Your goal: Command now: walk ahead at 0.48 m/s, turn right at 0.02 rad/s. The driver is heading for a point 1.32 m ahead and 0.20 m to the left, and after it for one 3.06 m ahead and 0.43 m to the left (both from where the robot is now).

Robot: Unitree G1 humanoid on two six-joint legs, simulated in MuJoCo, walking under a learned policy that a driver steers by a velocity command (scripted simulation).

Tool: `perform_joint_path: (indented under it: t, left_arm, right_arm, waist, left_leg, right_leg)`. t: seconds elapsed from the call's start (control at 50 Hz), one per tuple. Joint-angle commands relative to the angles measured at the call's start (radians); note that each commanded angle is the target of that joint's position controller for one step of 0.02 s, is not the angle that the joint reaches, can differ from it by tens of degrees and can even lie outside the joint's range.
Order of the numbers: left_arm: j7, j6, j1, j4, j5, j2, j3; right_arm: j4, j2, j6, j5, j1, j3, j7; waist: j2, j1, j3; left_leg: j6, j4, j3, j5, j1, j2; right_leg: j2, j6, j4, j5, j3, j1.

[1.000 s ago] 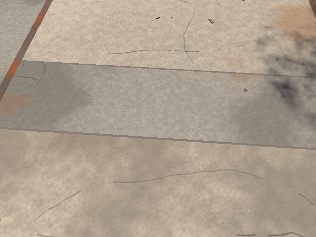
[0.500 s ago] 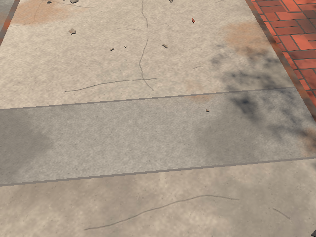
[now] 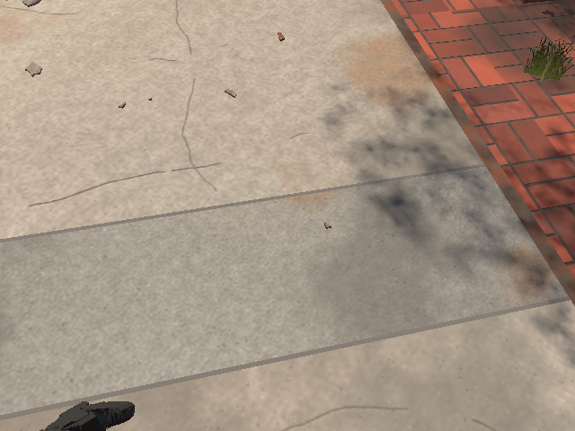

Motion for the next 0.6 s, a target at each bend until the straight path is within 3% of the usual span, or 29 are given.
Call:
perform_joint_path:
  t: [0.02, 0.06, 0.08, 0.1, 0.12, 0.14, 0.16, 0.18, 0.2, 0.22, 0.26, 0.3, 0.36, 0.42, 0.52, 0.56, 0.58, 0.6]
  left_arm:
    - [-0.019, -0.024, -0.144, -0.109, -0.004, 0.063, 0.007]
    - [-0.017, -0.024, -0.044, -0.086, 0.002, 0.113, 0.028]
    - [-0.01, -0.021, 0.111, -0.039, 0.002, 0.152, 0.051]
    - [0.003, -0.016, 0.296, 0.008, 0.009, 0.198, 0.07]
    - [0.006, -0.012, 0.395, 0.036, 0.025, 0.306, 0.092]
    - [0.004, -0.007, 0.41, 0.044, 0.018, 0.22, 0.066]
    - [0.005, -0.008, 0.321, 0.041, 0.014, 0.175, 0.047]
    - [0.007, -0.009, 0.244, 0.03, 0.014, 0.148, 0.038]
    - [0.003, -0.012, 0.187, 0.029, 0.019, 0.121, 0.029]
    - [0.001, -0.02, 0.151, 0.027, 0.029, 0.098, 0.023]
    - [-0.002, -0.031, 0.134, 0.04, 0.027, 0.097, 0.024]
    - [0.003, -0.04, 0.148, 0.06, 0.024, 0.119, 0.029]
    - [0.018, -0.038, 0.191, 0.087, 0.022, 0.142, 0.034]
    - [0.028, -0.033, 0.241, 0.112, 0.014, 0.164, 0.038]
    - [0.035, -0.011, 0.326, 0.167, 0.0, 0.184, 0.045]
    - [0.039, 0.002, 0.326, 0.176, 0.0, 0.196, 0.049]
    - [0.041, 0.009, 0.312, 0.176, 0.0, 0.204, 0.051]
    - [0.042, 0.016, 0.295, 0.174, 0.002, 0.198, 0.047]
  right_arm:
    - [-0.029, -0.193, 0.006, 0.007, 0.023, -0.041, -0.007]
    - [-0.035, -0.219, 0.014, 0.008, 0.003, -0.051, -0.01]
    - [-0.04, -0.212, 0.02, 0.006, -0.011, -0.048, -0.012]
    - [-0.06, -0.186, 0.02, -0.008, -0.02, -0.036, -0.013]
    - [-0.089, -0.05, 0.001, -0.016, 0.1, 0.005, -0.002]
    - [-0.069, -0.097, -0.028, 0.002, 0.073, -0.004, 0.007]
    - [-0.11, -0.18, -0.042, 0.031, -0.039, -0.03, 0.012]
    - [-0.128, -0.177, -0.048, 0.034, -0.107, -0.029, 0.009]
    - [-0.13, -0.162, -0.045, 0.018, -0.131, -0.032, 0.004]
    - [-0.126, -0.149, -0.032, 0.008, -0.112, -0.036, 0.001]
    - [-0.119, -0.101, -0.006, 0.003, -0.078, -0.03, -0.001]
    - [-0.141, -0.093, 0.008, -0.005, -0.121, -0.028, -0.004]
    - [-0.181, -0.094, 0.005, -0.016, -0.232, -0.026, 0.001]
    - [-0.211, -0.075, -0.007, -0.012, -0.345, -0.014, 0.014]
    - [-0.266, -0.096, -0.014, -0.001, -0.46, -0.011, 0.038]
    - [-0.271, -0.118, -0.019, 0.0, -0.441, -0.016, 0.047]
    - [-0.262, -0.136, -0.021, 0.0, -0.393, -0.025, 0.047]
    - [-0.229, -0.165, -0.022, -0.002, -0.277, -0.044, 0.044]
  waist:
    - [0.134, 0.026, 0.08]
    - [0.161, 0.1, 0.001]
    - [0.153, 0.183, -0.092]
    - [0.118, 0.261, -0.223]
    - [-0.152, 0.214, -0.404]
    - [-0.192, 0.233, -0.471]
    - [-0.138, 0.223, -0.274]
    - [-0.067, 0.194, -0.163]
    - [-0.016, 0.159, -0.087]
    - [-0.036, 0.119, -0.059]
    - [-0.049, 0.083, -0.045]
    - [-0.036, 0.075, -0.01]
    - [-0.013, 0.101, 0.023]
    - [-0.005, 0.142, 0.042]
    - [-0.006, 0.172, 0.061]
    - [-0.023, 0.149, 0.043]
    - [-0.038, 0.118, 0.013]
    - [-0.034, 0.054, -0.057]
  left_leg:
    - [0.141, -0.013, -0.114, 0.454, -0.004, 0.275]
    - [0.12, 0.12, -0.089, 0.783, 0.028, 0.273]
    - [0.097, 0.291, -0.052, 0.911, -0.009, 0.235]
    - [0.067, 0.539, -0.033, 0.75, -0.201, 0.196]
    - [-0.001, 0.964, -0.005, 0.185, -0.615, 0.022]
    - [0.006, 1.106, -0.149, -0.251, -0.729, -0.016]
    - [0.022, 1.156, -0.142, -0.205, -0.822, 0.047]
    - [0.029, 1.116, -0.11, -0.112, -0.813, 0.096]
    - [0.024, 1.049, -0.095, -0.046, -0.776, 0.129]
    - [0.021, 0.997, -0.104, 0.001, -0.709, 0.159]
    - [0.007, 0.942, -0.098, 0.033, -0.643, 0.173]
    - [-0.013, 0.866, -0.091, 0.093, -0.679, 0.181]
    - [-0.033, 0.669, -0.084, 0.278, -0.731, 0.177]
    - [-0.032, 0.471, -0.043, 0.426, -0.675, 0.134]
    - [0.001, 0.337, -0.054, 0.37, -0.705, 0.107]
    - [0.026, 0.312, -0.045, 0.286, -0.666, 0.09]
    - [0.042, 0.302, -0.02, 0.246, -0.59, 0.065]
    - [0.067, 0.28, 0.015, 0.24, -0.43, 0.029]
  right_leg:
    - [0.025, -0.035, -0.058, -0.035, -0.017, 0.006]
    - [0.072, -0.075, -0.067, -0.097, -0.049, 0.178]
    - [0.098, -0.109, -0.085, -0.079, -0.071, 0.386]
    - [-0.001, -0.157, -0.03, -0.066, 0.029, 0.704]
    - [-0.284, -0.323, -0.072, -0.243, 0.51, 1.112]
    - [-0.339, -0.349, -0.237, -0.348, 0.755, 1.107]
    - [-0.292, -0.289, -0.26, -0.361, 0.599, 0.964]
    - [-0.249, -0.259, -0.286, -0.286, 0.46, 0.796]
    - [-0.207, -0.243, -0.321, -0.205, 0.362, 0.65]
    - [-0.172, -0.228, -0.355, -0.157, 0.294, 0.552]
    - [-0.152, -0.238, -0.413, -0.128, 0.235, 0.455]
    - [-0.149, -0.25, -0.449, -0.092, 0.186, 0.414]
    - [-0.129, -0.236, -0.468, -0.061, 0.123, 0.429]
    - [-0.104, -0.205, -0.47, -0.059, 0.059, 0.434]
    - [-0.177, -0.187, -0.397, -0.045, 0.075, 0.615]
    - [-0.201, -0.168, -0.342, 0.046, 0.084, 0.677]
    - [-0.195, -0.156, -0.281, 0.181, 0.075, 0.693]
    - [-0.155, -0.134, -0.139, 0.34, 0.039, 0.679]
Keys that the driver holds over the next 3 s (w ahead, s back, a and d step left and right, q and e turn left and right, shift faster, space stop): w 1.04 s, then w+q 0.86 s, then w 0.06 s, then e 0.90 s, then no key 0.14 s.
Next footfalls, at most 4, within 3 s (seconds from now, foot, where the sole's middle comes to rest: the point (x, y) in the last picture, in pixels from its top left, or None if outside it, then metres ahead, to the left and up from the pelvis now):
0.10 right None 0.25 -0.13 -0.78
0.62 left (213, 400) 0.55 0.11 -0.78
1.16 right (300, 278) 0.86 -0.13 -0.78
1.68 left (189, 214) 1.10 0.17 -0.78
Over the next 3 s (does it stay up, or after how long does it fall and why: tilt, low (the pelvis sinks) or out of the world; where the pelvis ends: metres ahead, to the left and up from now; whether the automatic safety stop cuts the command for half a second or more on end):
stays up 1.33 0.17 -0.01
